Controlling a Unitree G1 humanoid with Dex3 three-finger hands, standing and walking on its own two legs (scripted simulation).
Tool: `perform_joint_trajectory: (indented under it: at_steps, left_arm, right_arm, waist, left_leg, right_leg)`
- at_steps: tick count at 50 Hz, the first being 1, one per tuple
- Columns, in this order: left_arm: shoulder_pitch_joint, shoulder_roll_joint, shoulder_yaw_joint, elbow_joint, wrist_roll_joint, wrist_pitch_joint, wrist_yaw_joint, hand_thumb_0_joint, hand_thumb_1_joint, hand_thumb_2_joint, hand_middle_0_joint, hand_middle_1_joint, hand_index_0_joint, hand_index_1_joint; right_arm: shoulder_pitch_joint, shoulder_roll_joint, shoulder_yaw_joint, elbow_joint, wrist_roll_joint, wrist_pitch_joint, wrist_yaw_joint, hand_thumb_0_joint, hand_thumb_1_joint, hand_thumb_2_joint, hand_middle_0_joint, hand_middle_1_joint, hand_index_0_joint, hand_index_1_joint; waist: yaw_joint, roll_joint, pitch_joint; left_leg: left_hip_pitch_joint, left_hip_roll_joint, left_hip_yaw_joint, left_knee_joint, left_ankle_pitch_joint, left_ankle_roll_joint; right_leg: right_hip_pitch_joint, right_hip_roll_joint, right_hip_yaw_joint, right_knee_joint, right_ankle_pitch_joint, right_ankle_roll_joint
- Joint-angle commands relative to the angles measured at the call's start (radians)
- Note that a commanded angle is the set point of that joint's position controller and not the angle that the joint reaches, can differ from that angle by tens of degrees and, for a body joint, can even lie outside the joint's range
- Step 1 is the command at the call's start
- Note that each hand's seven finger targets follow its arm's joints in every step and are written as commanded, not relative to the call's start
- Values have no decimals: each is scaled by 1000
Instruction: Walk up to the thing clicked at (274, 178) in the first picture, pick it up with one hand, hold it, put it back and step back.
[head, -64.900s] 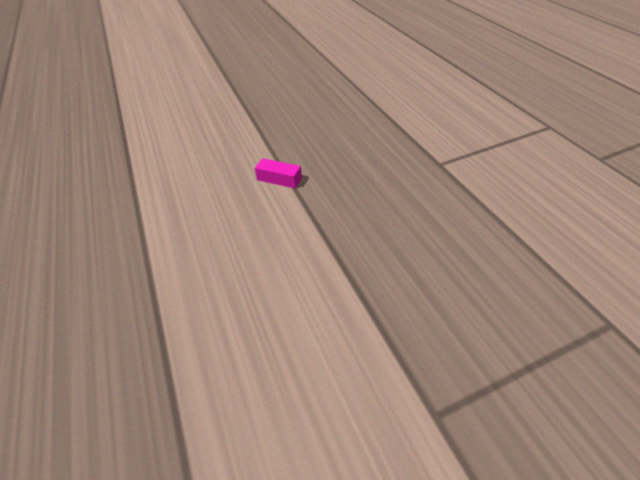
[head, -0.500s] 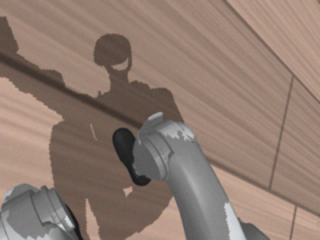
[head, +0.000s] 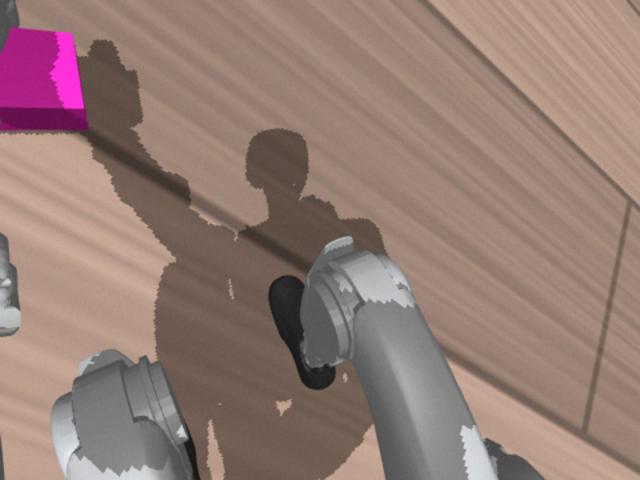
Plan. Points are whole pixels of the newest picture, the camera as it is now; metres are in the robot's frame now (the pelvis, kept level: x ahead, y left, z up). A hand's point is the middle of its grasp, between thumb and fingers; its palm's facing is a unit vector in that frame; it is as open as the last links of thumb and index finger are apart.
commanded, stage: settle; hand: left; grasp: from above
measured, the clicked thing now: out of the picture +0.63 +0.18 -0.20
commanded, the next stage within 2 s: lift in 0.18 s
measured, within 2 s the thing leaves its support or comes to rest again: neither
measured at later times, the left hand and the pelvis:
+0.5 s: hand out of the picture +0.59 +0.19 -0.13, palm faces -0.44 -0.02 -0.90, open 12.0 cm; pelvis +0.00 -0.01 +0.02, yaw +2 degrees
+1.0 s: hand out of the picture +0.53 +0.20 +0.01, palm faces -0.41 +0.00 -0.91, open 11.8 cm; pelvis +0.00 +0.00 +0.09, yaw +6 degrees
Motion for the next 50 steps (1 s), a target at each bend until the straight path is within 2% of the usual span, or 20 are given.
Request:
perform_joint_trajectory:
  at_steps: [1,4,6,9,12,14,15,16,17,19,22,26,27,30,33,34,37,40,44,50]
  left_arm:
    - [-470,61,24,-163,-6,37,36,0,141,1333,-471,-1413,-504,-1378]
    - [-455,23,23,-155,-14,59,5,0,105,1338,-427,-1435,-465,-1395]
    - [-433,20,17,-152,-9,68,-21,0,79,1341,-404,-1441,-444,-1400]
    - [-396,16,27,-171,-31,73,-69,0,111,1416,-422,-1496,-460,-1456]
    - [-420,38,40,-263,-46,60,-116,0,118,1442,-427,-1518,-462,-1481]
    - [-420,49,48,-326,-52,45,-134,0,113,1393,-395,-1574,-445,-1520]
    - [-432,46,46,-365,-57,34,-141,0,101,1328,-402,-1494,-443,-1440]
    - [-449,66,60,-401,-59,27,-145,0,131,1364,-392,-1568,-447,-1508]
    - [-457,66,64,-414,-67,20,-151,0,195,1317,-409,-1547,-477,-1473]
    - [-437,78,74,-433,-76,9,-161,0,213,1337,-420,-1548,-486,-1477]
    - [-407,93,81,-441,-75,2,-169,0,245,1349,-456,-1538,-519,-1471]
    - [-352,33,51,-437,-95,-2,-196,0,338,1377,-511,-1546,-573,-1479]
    - [-346,8,38,-442,-106,-6,-206,0,350,1397,-515,-1568,-579,-1499]
    - [-322,-7,28,-468,-128,-16,-222,0,382,1390,-521,-1573,-589,-1499]
    - [-315,0,38,-522,-149,-21,-227,0,404,1355,-540,-1538,-608,-1465]
    - [-301,-23,30,-511,-146,-17,-228,0,411,1387,-544,-1536,-606,-1469]
    - [-235,-3,53,-506,-152,-15,-220,0,422,1343,-556,-1512,-622,-1442]
    - [-237,-16,67,-546,-158,4,-199,0,432,1314,-553,-1501,-623,-1426]
    - [-174,-74,59,-547,-179,40,-179,0,436,1304,-558,-1499,-628,-1423]
    - [-58,-189,21,-547,-242,81,-219,0,474,1233,-594,-1438,-666,-1361]
  right_arm:
    - [227,-294,-123,43,2,9,-12,0,-924,-907,200,300,199,300]
    - [254,-307,-138,50,2,14,-3,0,-921,-905,200,300,199,300]
    - [262,-303,-139,45,8,28,-3,0,-919,-905,200,300,199,300]
    - [263,-299,-139,18,9,48,-4,0,-915,-904,200,300,199,300]
    - [280,-309,-148,-8,13,68,-11,0,-917,-905,200,300,199,300]
    - [298,-317,-150,-16,12,79,-13,0,-909,-909,198,300,198,300]
    - [297,-314,-153,-23,11,85,-13,0,-908,-901,201,301,200,301]
    - [295,-318,-156,-34,16,86,-18,0,-903,-906,199,300,198,300]
    - [299,-318,-160,-38,17,91,-18,0,-895,-903,199,300,199,300]
    - [298,-314,-164,-39,16,95,-21,0,-889,-902,200,300,199,300]
    - [284,-295,-170,-39,22,105,-28,0,-895,-903,199,300,199,300]
    - [265,-269,-183,-19,38,113,-39,0,-872,-897,200,300,199,300]
    - [264,-265,-189,-14,40,112,-38,0,-872,-897,200,300,199,300]
    - [240,-259,-198,-15,51,112,-49,0,-861,-893,200,300,199,300]
    - [241,-262,-220,-2,62,110,-59,0,-854,-892,200,300,199,300]
    - [242,-253,-218,0,73,110,-61,0,-847,-890,200,300,199,300]
    - [228,-249,-237,0,82,113,-68,0,-855,-892,200,300,199,300]
    - [215,-232,-253,1,92,117,-68,0,-854,-892,200,300,199,300]
    - [201,-200,-278,16,110,121,-64,0,-862,-894,200,300,199,300]
    - [176,-161,-312,49,133,114,-80,0,-858,-893,200,300,199,300]
  waist:
    - [-92,495,-721]
    - [-85,529,-747]
    - [-80,500,-783]
    - [-63,450,-789]
    - [-46,452,-812]
    - [-42,473,-842]
    - [-39,468,-870]
    - [-30,471,-873]
    - [-36,479,-871]
    - [-24,499,-888]
    - [-2,481,-912]
    - [17,481,-901]
    - [10,476,-887]
    - [24,408,-863]
    - [51,433,-913]
    - [61,420,-920]
    - [89,397,-893]
    - [117,430,-934]
    - [152,408,-970]
    - [188,261,-889]
  left_leg:
    - [465,34,8,-350,171,-59]
    - [535,42,-9,-341,301,-82]
    - [516,35,12,-335,325,-74]
    - [449,25,32,-334,282,-60]
    - [472,22,30,-337,305,-64]
    - [514,23,18,-340,358,-77]
    - [528,21,22,-339,369,-76]
    - [549,18,11,-340,374,-78]
    - [558,17,5,-345,370,-81]
    - [579,16,8,-356,376,-83]
    - [561,11,46,-362,298,-70]
    - [567,13,58,-407,224,-58]
    - [564,17,54,-421,215,-56]
    - [549,15,57,-445,164,-44]
    - [598,18,58,-470,190,-46]
    - [613,21,44,-480,210,-49]
    - [618,20,48,-517,183,-45]
    - [707,29,12,-572,197,-56]
    - [768,42,2,-645,196,-52]
    - [739,45,12,-742,57,-28]
  right_leg:
    - [437,43,-122,-68,4,-72]
    - [389,34,-114,-51,53,-81]
    - [469,35,-107,-59,90,-84]
    - [543,32,-97,-78,81,-91]
    - [565,25,-94,-88,101,-100]
    - [586,17,-92,-90,140,-108]
    - [613,17,-91,-93,153,-109]
    - [593,14,-89,-103,152,-112]
    - [587,14,-90,-102,144,-113]
    - [604,15,-89,-109,145,-111]
    - [639,21,-84,-134,92,-105]
    - [588,27,-90,-164,15,-98]
    - [588,26,-92,-173,12,-94]
    - [596,28,-93,-201,-25,-93]
    - [610,28,-84,-209,3,-92]
    - [592,24,-81,-204,22,-93]
    - [614,27,-75,-231,-6,-92]
    - [591,28,-66,-229,-1,-90]
    - [636,33,-51,-247,9,-80]
    - [717,41,-33,-335,-62,-72]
